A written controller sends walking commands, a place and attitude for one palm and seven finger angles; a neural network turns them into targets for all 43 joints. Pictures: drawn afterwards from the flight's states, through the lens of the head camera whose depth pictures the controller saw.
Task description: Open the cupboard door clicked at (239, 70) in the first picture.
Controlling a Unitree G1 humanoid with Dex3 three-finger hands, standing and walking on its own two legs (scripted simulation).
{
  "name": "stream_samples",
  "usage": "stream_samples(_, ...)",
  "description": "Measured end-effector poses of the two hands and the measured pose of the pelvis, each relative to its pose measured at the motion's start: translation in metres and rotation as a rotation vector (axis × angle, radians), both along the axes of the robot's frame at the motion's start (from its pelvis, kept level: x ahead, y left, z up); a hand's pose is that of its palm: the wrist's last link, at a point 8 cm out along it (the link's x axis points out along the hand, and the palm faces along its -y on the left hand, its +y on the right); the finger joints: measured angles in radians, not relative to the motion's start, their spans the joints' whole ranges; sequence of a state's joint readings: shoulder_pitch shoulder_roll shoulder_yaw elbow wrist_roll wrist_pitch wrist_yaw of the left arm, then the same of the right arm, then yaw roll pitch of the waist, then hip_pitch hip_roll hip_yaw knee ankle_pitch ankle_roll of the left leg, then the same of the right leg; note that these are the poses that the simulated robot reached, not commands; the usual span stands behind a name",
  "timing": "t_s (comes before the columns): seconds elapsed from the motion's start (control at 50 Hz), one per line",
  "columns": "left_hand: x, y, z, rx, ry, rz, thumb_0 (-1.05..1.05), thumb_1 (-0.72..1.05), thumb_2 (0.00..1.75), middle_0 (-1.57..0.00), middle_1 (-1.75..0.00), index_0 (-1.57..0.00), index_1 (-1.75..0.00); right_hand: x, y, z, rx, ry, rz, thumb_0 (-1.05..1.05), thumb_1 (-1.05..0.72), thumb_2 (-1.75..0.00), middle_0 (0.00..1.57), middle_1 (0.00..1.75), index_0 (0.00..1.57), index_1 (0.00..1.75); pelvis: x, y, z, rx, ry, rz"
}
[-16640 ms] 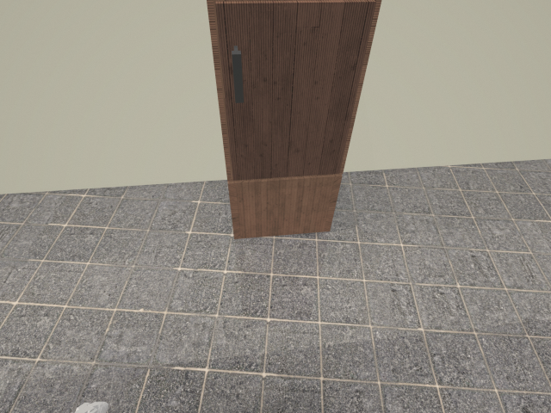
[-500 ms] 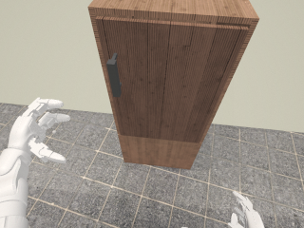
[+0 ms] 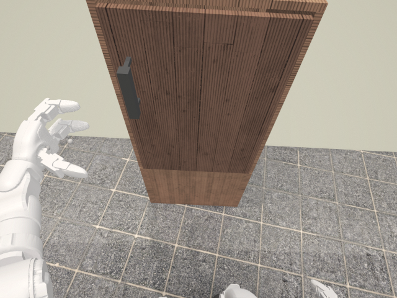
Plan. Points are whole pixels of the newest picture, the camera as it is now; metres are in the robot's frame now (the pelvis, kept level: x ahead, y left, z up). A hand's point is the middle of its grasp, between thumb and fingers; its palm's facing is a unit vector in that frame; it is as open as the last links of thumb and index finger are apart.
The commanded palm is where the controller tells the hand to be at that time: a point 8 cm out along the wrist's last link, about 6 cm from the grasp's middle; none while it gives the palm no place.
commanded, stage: move the hooked fingers beside the handle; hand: left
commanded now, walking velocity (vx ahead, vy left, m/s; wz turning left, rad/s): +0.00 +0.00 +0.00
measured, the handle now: (131, 89) +0.55 +0.17 +0.08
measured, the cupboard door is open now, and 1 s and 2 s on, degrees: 0 0 0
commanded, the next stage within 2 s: slide the fingers in behind the handle in 1.70 s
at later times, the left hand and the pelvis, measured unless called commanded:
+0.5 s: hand (83, 117) +0.45 +0.25 +0.09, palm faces -0.03 -1.00 +0.01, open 14.0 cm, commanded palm +0.43 +0.30 +0.09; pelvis +0.00 +0.01 -0.01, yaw -1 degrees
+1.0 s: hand (95, 94) +0.53 +0.25 +0.08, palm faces -0.03 -1.00 +0.01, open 14.0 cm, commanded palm +0.50 +0.29 +0.08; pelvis +0.01 +0.02 -0.02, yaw -2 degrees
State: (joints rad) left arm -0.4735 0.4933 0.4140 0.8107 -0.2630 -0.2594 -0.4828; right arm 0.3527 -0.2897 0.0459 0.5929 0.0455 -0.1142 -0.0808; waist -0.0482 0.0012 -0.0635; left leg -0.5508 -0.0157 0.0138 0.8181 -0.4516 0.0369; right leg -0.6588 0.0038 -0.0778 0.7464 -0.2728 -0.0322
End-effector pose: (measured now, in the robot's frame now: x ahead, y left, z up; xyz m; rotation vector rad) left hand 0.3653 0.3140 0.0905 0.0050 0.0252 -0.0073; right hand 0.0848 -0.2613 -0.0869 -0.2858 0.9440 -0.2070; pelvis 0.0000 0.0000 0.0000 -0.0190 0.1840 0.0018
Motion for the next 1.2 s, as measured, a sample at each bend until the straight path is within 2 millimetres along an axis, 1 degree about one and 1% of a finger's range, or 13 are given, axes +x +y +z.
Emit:
stream_samples(0.1,0.015,-0.006,0.002,-0.004,-0.019,-0.009,-0.01,-0.5,0.3,-0.3,-1.2,-0.3,-1.2,-0.007,0.001,-0.002,0.003,0.028,-0.02,0.01,-0.91,-0.9,0.2,0.3,0.2,0.3,0.002,0.002,0.0,-0.001,0.013,-0.008)
stream_samples(0.32,0.037,0.0,-0.001,-0.006,-0.008,0.004,-0.01,-0.5,0.3,-0.3,-1.2,-0.3,-1.2,-0.018,0.005,-0.005,0.003,0.088,-0.04,0.01,-0.91,-0.9,0.2,0.3,0.2,0.3,0.003,0.006,-0.003,-0.007,0.039,-0.01)
stream_samples(0.46,0.057,-0.005,0.0,-0.011,-0.012,-0.016,-0.01,-0.5,0.3,-0.3,-1.2,-0.3,-1.2,-0.031,0.005,-0.01,-0.009,0.151,-0.051,0.01,-0.91,-0.9,0.2,0.3,0.2,0.3,0.001,0.009,-0.006,-0.013,0.062,-0.005)
stream_samples(0.6,0.079,-0.007,-0.003,-0.015,0.006,-0.014,-0.01,-0.5,0.3,-0.3,-1.2,-0.3,-1.2,-0.05,0.005,-0.012,-0.017,0.214,-0.084,0.01,-0.91,-0.9,0.2,0.3,0.2,0.3,0.001,0.011,-0.009,-0.016,0.086,-0.01)
stream_samples(0.84,0.116,-0.005,-0.006,-0.005,0.021,-0.013,-0.01,-0.5,0.3,-0.3,-1.2,-0.3,-1.2,-0.093,0.008,-0.012,-0.034,0.365,-0.144,0.01,-0.91,-0.9,0.2,0.3,0.2,0.3,0.002,0.014,-0.014,-0.028,0.138,-0.014)
stream_samples(0.96,0.138,-0.007,-0.007,-0.016,0.021,-0.018,-0.01,-0.5,0.3,-0.3,-1.2,-0.3,-1.2,-0.108,0.011,-0.01,-0.043,0.43,-0.17,0.01,-0.91,-0.9,0.2,0.3,0.2,0.3,0.006,0.016,-0.017,-0.036,0.168,-0.016)
stream_samples(1.02,0.145,-0.01,-0.01,-0.011,0.023,-0.025,-0.01,-0.5,0.3,-0.3,-1.2,-0.3,-1.2,-0.113,0.013,-0.008,-0.038,0.452,-0.184,0.01,-0.91,-0.9,0.2,0.3,0.2,0.3,0.009,0.017,-0.017,-0.038,0.18,-0.022)
stream_samples(1.08,0.148,-0.01,-0.014,-0.017,0.024,-0.026,-0.01,-0.5,0.3,-0.3,-1.2,-0.3,-1.2,-0.114,0.017,-0.007,-0.027,0.468,-0.198,0.01,-0.91,-0.9,0.2,0.3,0.2,0.3,0.013,0.019,-0.016,-0.038,0.185,-0.032)
stream_samples(1.2,0.143,-0.005,-0.021,-0.015,0.029,-0.01,-0.01,-0.5,0.3,-0.3,-1.2,-0.3,-1.2,-0.105,0.022,-0.008,-0.004,0.465,-0.204,0.01,-0.91,-0.9,0.2,0.3,0.2,0.3,0.021,0.02,-0.014,-0.041,0.182,-0.039)
